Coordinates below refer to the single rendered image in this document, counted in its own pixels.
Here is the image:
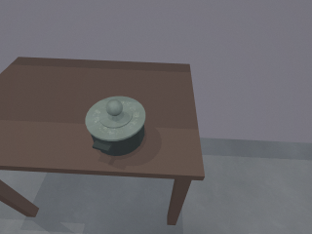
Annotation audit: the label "lid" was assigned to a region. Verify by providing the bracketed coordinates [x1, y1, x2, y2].
[85, 96, 146, 141]

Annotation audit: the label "table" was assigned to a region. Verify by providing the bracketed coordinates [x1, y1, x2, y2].
[0, 57, 205, 225]

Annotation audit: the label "knob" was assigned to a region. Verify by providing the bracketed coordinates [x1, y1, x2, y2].
[105, 99, 123, 116]

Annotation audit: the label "pot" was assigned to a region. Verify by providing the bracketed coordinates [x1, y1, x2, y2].
[91, 125, 145, 156]

